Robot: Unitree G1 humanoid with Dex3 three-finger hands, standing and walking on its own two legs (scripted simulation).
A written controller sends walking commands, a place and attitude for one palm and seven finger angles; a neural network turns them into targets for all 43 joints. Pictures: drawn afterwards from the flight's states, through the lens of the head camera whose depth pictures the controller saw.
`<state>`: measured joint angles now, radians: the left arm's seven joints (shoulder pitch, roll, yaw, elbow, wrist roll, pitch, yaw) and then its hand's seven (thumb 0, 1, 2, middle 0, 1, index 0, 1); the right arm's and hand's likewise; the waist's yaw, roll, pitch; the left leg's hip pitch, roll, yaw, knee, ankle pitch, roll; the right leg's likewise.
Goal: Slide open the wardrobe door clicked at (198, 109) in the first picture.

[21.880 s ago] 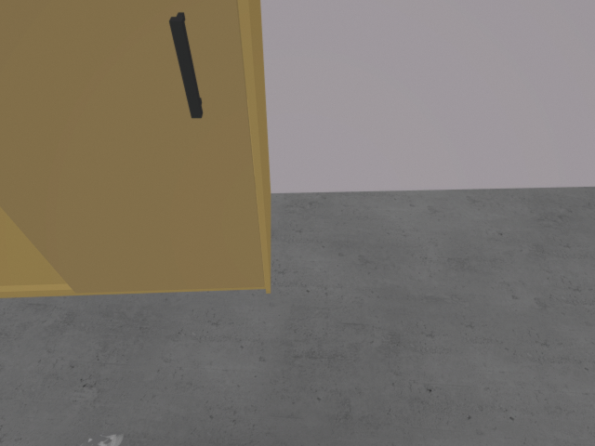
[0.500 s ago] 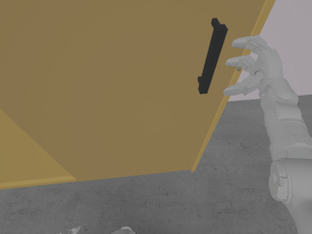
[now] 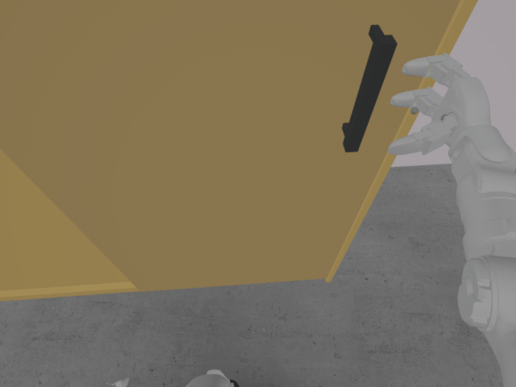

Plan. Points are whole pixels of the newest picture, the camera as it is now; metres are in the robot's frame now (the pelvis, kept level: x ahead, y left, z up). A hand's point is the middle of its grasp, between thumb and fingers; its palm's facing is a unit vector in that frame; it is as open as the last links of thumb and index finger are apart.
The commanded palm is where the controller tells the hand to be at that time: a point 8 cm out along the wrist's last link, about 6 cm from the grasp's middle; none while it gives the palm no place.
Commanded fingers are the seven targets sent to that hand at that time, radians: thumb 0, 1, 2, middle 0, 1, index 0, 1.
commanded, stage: move the hooked fingers beside the handle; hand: right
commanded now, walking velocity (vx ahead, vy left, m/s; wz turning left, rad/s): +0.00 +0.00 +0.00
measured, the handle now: (361, 94) +0.51 -0.10 +0.17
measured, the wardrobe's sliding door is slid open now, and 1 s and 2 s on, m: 0.00 0.00 0.00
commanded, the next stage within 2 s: none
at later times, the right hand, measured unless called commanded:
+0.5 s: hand (416, 110) +0.48 -0.18 +0.17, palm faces -0.13 +0.99 -0.05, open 13.4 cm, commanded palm +0.48 -0.20 +0.16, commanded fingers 0.00 0.50 -0.30 0.30 1.20 0.30 1.20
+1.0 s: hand (417, 110) +0.48 -0.18 +0.17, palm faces -0.13 +0.99 -0.05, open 13.4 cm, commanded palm +0.49 -0.20 +0.16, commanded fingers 0.00 0.50 -0.30 0.30 1.20 0.30 1.20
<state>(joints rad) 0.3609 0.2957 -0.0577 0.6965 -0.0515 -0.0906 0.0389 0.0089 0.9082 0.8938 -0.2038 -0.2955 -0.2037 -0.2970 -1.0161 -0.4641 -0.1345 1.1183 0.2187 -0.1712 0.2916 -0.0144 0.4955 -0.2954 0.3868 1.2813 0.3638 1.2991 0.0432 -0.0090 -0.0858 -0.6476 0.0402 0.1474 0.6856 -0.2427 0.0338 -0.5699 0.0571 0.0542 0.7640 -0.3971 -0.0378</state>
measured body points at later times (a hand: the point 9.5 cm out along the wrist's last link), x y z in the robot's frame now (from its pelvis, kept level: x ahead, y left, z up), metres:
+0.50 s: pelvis +0.00 +0.00 +0.00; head +0.06 -0.01 +0.45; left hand +0.05 +0.26 -0.11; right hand +0.48 -0.23 +0.18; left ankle +0.05 +0.11 -0.71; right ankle -0.02 -0.09 -0.71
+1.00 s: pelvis -0.01 +0.00 +0.00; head +0.06 -0.01 +0.44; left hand +0.03 +0.27 -0.11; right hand +0.48 -0.23 +0.18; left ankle +0.05 +0.11 -0.71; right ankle -0.02 -0.09 -0.71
